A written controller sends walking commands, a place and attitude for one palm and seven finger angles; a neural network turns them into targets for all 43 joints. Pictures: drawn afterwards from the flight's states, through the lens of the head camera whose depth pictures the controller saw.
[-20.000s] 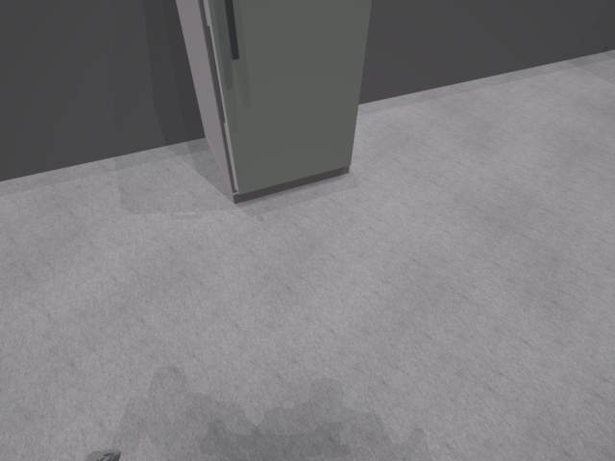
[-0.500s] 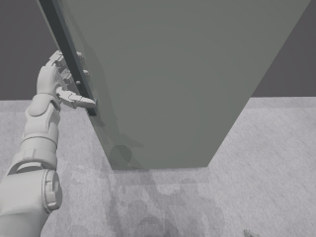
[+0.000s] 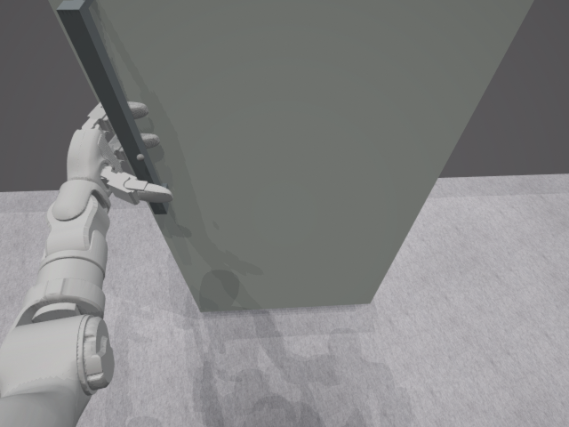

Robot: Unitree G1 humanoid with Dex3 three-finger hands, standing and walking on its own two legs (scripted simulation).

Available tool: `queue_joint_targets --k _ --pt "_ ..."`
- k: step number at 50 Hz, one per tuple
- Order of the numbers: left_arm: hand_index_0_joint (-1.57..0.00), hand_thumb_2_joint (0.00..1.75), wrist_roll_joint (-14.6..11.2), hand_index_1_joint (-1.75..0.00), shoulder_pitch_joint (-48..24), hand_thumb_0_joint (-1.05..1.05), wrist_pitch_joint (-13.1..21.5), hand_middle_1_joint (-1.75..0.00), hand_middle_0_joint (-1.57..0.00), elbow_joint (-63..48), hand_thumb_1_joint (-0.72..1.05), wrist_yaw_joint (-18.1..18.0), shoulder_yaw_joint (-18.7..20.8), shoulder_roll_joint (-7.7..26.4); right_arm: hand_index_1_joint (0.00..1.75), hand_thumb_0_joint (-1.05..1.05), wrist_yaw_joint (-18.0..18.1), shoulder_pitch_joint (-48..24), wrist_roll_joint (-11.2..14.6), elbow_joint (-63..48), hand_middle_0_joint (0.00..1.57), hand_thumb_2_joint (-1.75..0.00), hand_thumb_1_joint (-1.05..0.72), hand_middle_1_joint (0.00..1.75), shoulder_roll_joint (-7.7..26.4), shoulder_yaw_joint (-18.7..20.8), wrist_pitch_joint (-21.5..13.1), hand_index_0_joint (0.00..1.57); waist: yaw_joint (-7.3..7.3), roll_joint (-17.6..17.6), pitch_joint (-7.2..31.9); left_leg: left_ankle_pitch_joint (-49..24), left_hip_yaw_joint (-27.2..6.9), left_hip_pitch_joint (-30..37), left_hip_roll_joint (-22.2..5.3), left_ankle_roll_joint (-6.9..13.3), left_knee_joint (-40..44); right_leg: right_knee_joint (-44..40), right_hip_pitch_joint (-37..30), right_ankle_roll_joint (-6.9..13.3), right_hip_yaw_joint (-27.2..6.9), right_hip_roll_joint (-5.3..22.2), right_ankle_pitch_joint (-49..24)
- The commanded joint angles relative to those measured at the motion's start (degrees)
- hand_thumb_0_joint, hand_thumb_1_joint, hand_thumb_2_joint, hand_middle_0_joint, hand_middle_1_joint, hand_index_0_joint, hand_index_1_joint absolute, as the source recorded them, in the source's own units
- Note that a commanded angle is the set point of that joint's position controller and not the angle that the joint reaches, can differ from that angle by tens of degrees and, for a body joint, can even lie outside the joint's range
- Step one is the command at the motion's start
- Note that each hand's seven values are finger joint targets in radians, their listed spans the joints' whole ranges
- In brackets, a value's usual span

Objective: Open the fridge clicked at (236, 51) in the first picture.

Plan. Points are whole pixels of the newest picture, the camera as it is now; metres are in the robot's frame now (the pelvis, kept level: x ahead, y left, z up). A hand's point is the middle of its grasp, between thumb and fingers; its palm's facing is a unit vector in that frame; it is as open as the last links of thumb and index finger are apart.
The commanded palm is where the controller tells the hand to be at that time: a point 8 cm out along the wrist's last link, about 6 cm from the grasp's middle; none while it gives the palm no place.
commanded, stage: slide the fingers in behind the handle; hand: left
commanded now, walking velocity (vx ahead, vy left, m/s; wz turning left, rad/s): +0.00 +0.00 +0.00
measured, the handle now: (132, 126) +0.51 +0.22 +0.14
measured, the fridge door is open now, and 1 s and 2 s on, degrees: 0 0 0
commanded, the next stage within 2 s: grip the handle and tug to test in 0.52 s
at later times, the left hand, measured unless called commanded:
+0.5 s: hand (141, 160) +0.44 +0.19 +0.13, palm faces +0.04 -1.00 +0.00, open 14.2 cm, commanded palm +0.41 +0.24 +0.13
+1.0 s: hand (138, 158) +0.45 +0.20 +0.14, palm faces +0.04 -1.00 +0.01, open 10.7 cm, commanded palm +0.42 +0.24 +0.13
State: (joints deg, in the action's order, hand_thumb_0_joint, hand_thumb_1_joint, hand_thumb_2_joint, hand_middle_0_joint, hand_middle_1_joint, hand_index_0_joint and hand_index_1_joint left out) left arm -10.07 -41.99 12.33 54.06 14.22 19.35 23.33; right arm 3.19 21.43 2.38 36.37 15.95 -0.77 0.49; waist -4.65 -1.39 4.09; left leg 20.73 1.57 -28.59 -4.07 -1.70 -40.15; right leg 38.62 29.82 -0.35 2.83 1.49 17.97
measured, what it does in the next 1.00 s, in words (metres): stands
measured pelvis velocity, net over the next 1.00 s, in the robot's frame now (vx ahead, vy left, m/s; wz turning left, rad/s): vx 0.00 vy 0.01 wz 0.00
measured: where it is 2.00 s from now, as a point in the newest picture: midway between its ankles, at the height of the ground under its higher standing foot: outside the picture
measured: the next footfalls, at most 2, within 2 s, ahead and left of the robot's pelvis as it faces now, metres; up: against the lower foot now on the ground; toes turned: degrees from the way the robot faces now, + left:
none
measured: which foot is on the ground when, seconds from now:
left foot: down 0.00-1.00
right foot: down 0.00-1.00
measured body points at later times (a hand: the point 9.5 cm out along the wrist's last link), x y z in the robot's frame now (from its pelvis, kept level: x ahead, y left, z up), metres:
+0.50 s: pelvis +0.00 +0.01 +0.00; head +0.04 +0.01 +0.45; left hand +0.44 +0.25 +0.14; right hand +0.07 -0.25 -0.11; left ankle -0.01 +0.14 -0.72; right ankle +0.01 -0.12 -0.72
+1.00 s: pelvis +0.00 +0.01 +0.00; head +0.04 +0.01 +0.45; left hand +0.44 +0.25 +0.14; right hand +0.07 -0.26 -0.11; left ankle -0.01 +0.14 -0.72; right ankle +0.01 -0.12 -0.72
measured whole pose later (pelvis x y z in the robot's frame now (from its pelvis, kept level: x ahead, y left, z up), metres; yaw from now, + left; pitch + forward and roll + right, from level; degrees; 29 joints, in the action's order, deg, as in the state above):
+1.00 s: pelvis +0.00 +0.01 +0.00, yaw +0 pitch +9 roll -1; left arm -9.4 -42.6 12.2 53.9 11.9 17.7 21.9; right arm 3.0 20.0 2.0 36.6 15.2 -1.1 -0.3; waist -4.2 -1.1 4.1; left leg 20.7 1.6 -28.6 -3.4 -1.1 -40.6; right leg 38.6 29.5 -0.9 2.7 2.1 17.7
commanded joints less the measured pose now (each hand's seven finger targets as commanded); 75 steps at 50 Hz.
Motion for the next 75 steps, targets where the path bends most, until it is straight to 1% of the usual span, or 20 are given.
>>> queue_joint_targets --k 1,2,9,11,15,16,18,21,25,31,35,37,43,50,61,64,65,69,71,75 --pt "-0.30 0.30 -0.28 -1.20 -26.32 0.00 3.50 -1.20 -0.30 -14.09 -0.50 -0.98 1.49 13.13 0.30 0.00 0.58 1.72 -0.05 -5.81 0.20 -0.90 -0.90 0.30 7.88 2.89 -2.51 0.20 0.11 -1.24 19.48 -14.86 -0.11 6.30 3.98 3.12 4.09 -3.54 -12.09 1.10 -0.84 -2.20 -19.79" --pt "-0.30 0.30 -0.21 -1.20 -27.03 0.00 3.63 -1.20 -0.30 -14.43 -0.50 -1.23 0.17 11.50 0.30 0.00 0.47 1.54 -0.07 -5.76 0.20 -0.90 -0.90 0.30 7.68 2.85 -2.62 0.20 -0.31 -0.94 19.42 -14.70 -0.14 6.68 4.00 3.09 4.18 -3.60 -11.84 1.03 -0.77 -2.24 -19.67" --pt "-0.30 0.30 0.52 -1.20 -28.90 0.00 4.72 -1.20 -0.30 -13.26 -0.50 -2.15 -0.64 10.91 0.30 0.00 0.43 0.99 -0.16 -5.30 0.20 -0.90 -0.90 0.30 7.69 2.66 -3.27 0.20 -0.61 -1.38 19.00 -13.54 -0.35 7.18 3.98 2.90 4.21 -3.55 -10.58 1.18 -0.74 -2.24 -17.97" --pt "-0.30 0.30 0.53 -1.20 -27.83 0.00 5.41 -1.20 -0.30 -14.41 -0.50 -2.22 0.75 12.41 0.30 0.00 0.47 0.76 -0.16 -5.47 0.20 -0.90 -0.90 0.30 7.76 2.79 -3.32 0.20 0.15 -1.84 21.24 -14.77 -0.37 7.96 3.94 2.87 4.06 -3.15 -11.83 1.32 -0.84 -2.25 -19.04" --pt "-0.30 0.30 -0.03 -1.20 -25.71 0.00 5.17 -1.20 -0.30 -14.53 -0.50 -2.06 -0.07 10.63 0.30 0.00 0.36 0.73 -0.20 -5.74 0.20 -0.90 -0.90 0.30 7.66 2.78 -3.54 0.20 0.45 -0.86 20.52 -16.63 -0.66 8.39 3.77 2.74 3.94 -2.83 -11.71 1.51 -0.28 -2.47 -19.93" --pt "-0.30 0.30 -0.10 -1.20 -26.30 0.00 5.15 -1.20 -0.30 -15.48 -0.50 -2.12 -0.41 10.21 0.30 0.00 0.24 0.40 -0.18 -5.74 0.20 -0.90 -0.90 0.30 7.58 2.67 -3.60 0.20 0.38 -2.38 20.61 -16.80 -0.59 8.74 3.70 2.61 4.10 -2.80 -11.28 1.46 -0.34 -2.42 -20.23" --pt "-0.30 0.30 -0.31 -1.20 -25.44 0.00 4.83 -1.20 -0.30 -14.27 -0.50 -2.24 0.40 10.69 0.30 0.00 0.23 0.51 -0.15 -5.64 0.20 -0.90 -0.90 0.30 7.71 2.76 -3.60 0.20 0.46 0.10 19.57 -15.79 -0.65 7.78 3.67 2.66 4.28 -3.07 -11.46 1.37 -0.27 -2.50 -19.61" --pt "-0.30 0.30 -0.11 -1.20 -25.09 0.00 4.99 -1.20 -0.30 -16.00 -0.50 -2.39 1.23 11.62 0.30 0.00 0.24 0.33 -0.22 -5.89 0.20 -0.90 -0.90 0.30 7.69 2.82 -3.58 0.20 1.13 -1.50 20.78 -17.03 -0.56 8.39 3.70 2.59 4.34 -2.75 -12.30 1.48 -0.34 -2.42 -20.43" --pt "-0.30 0.30 -0.25 -1.20 -24.71 0.00 4.54 -1.20 -0.30 -16.90 -0.50 -2.47 -0.09 10.03 0.30 0.00 0.26 0.38 -0.27 -5.89 0.20 -0.90 -0.90 0.30 7.52 2.73 -3.47 0.20 0.73 -1.04 20.15 -18.56 -0.70 8.66 3.68 2.54 4.19 -2.70 -12.35 1.57 -0.03 -2.48 -21.19" --pt "-0.30 0.30 0.04 -1.20 -24.27 0.00 3.77 -1.20 -0.30 -16.10 -0.50 -2.67 0.75 10.98 0.30 0.00 0.37 0.39 -0.21 -5.57 0.20 -0.90 -0.90 0.30 7.62 2.87 -3.22 0.20 0.68 -0.67 19.31 -17.89 -0.53 8.00 3.62 2.57 4.44 -2.96 -12.03 1.42 -0.17 -2.38 -21.02" --pt "-0.32 0.38 0.04 -1.23 -24.26 0.00 3.53 -1.23 -0.32 -16.03 -0.31 -2.76 1.20 11.40 0.30 0.00 0.40 0.83 -0.42 -5.58 0.20 -0.90 -0.90 0.30 7.71 2.93 -3.22 0.20 0.76 -0.11 20.00 -18.00 -0.51 8.24 3.69 2.67 4.16 -2.98 -12.33 1.38 -0.21 -2.39 -21.07" --pt "-0.33 0.42 0.30 -1.24 -25.73 0.00 3.07 -1.24 -0.33 -14.13 -0.22 -2.56 0.73 11.59 0.30 0.00 0.52 0.68 -0.25 -5.20 0.20 -0.90 -0.90 0.30 7.77 2.64 -2.98 0.20 0.14 -0.41 17.53 -16.58 -0.47 6.73 3.70 2.59 4.52 -3.22 -11.36 1.34 -0.23 -2.24 -20.40" --pt "-0.36 0.54 0.42 -1.28 -27.09 0.00 4.02 -1.28 -0.36 -14.71 0.06 -2.19 0.29 11.01 0.30 0.00 0.48 0.69 -0.40 -5.55 0.20 -0.90 -0.90 0.30 7.59 2.85 -3.16 0.20 0.30 -2.65 20.23 -16.63 -0.45 8.09 3.87 2.55 3.99 -2.95 -11.19 1.41 -0.48 -2.27 -20.06" --pt "-0.40 0.68 0.23 -1.33 -28.54 0.00 3.80 -1.33 -0.40 -12.60 0.39 -1.92 -0.82 10.11 0.30 0.00 0.57 1.26 -0.45 -5.19 0.20 -0.90 -0.90 0.30 7.91 2.86 -3.04 0.20 -0.64 -0.53 18.38 -15.34 -0.93 7.47 3.79 2.77 3.88 -3.26 -9.71 1.34 -0.17 -2.35 -18.27" --pt "-0.45 0.90 0.42 -1.40 -27.71 0.00 4.88 -1.40 -0.45 -13.09 0.90 -2.02 0.49 11.44 0.30 0.00 0.25 1.71 -0.55 -5.19 0.20 -0.90 -0.90 0.30 7.85 3.01 -3.01 0.20 0.11 -1.85 21.43 -17.16 -0.79 8.10 3.63 2.61 3.46 -2.56 -10.53 1.34 -0.40 -2.45 -20.22" --pt "-0.45 0.90 0.23 -1.40 -26.47 0.00 4.57 -1.40 -0.45 -13.03 0.90 -1.81 0.92 11.85 0.30 0.00 0.24 1.44 -0.45 -5.50 0.20 -0.90 -0.90 0.30 7.89 2.95 -2.91 0.20 0.16 -0.39 20.62 -16.33 -0.37 6.95 3.72 2.77 3.68 -2.87 -11.69 1.26 -0.53 -2.50 -20.66" --pt "-0.45 0.90 0.27 -1.40 -25.77 0.00 4.76 -1.40 -0.45 -13.11 0.90 -1.91 2.36 13.79 0.30 0.00 0.37 1.79 -0.55 -5.39 0.20 -0.90 -0.90 0.30 8.13 2.98 -2.74 0.20 0.58 -0.25 20.90 -16.68 -0.48 6.58 3.73 2.81 3.57 -2.75 -12.46 1.37 -0.50 -2.46 -20.64" --pt "-0.45 0.90 -0.07 -1.40 -26.12 0.00 4.36 -1.40 -0.45 -14.86 0.90 -1.72 1.20 12.30 0.30 0.00 0.32 1.08 -0.38 -5.67 0.20 -0.90 -0.90 0.30 7.79 2.84 -2.70 0.20 0.45 -2.11 20.25 -16.21 -0.15 7.04 3.79 2.69 3.95 -3.10 -12.15 1.33 -0.64 -2.41 -20.79" --pt "-0.45 0.90 0.02 -1.40 -24.48 0.00 4.05 -1.40 -0.45 -13.37 0.90 -1.80 1.64 12.64 0.30 0.00 0.47 1.25 -0.31 -5.67 0.20 -0.90 -0.90 0.30 7.94 2.90 -2.56 0.20 0.41 0.09 19.47 -16.20 -0.32 6.36 3.65 2.85 4.12 -3.12 -12.18 1.30 -0.54 -2.51 -20.68" --pt "-0.45 0.90 -0.03 -1.40 -25.33 0.00 3.84 -1.40 -0.45 -12.99 0.90 -1.94 2.56 13.69 0.30 0.00 0.68 1.61 -0.50 -5.57 0.20 -0.90 -0.90 0.30 8.13 2.95 -2.45 0.20 0.37 0.44 19.44 -15.82 -0.22 6.28 3.76 2.96 3.98 -3.32 -12.31 1.23 -0.65 -2.43 -20.06"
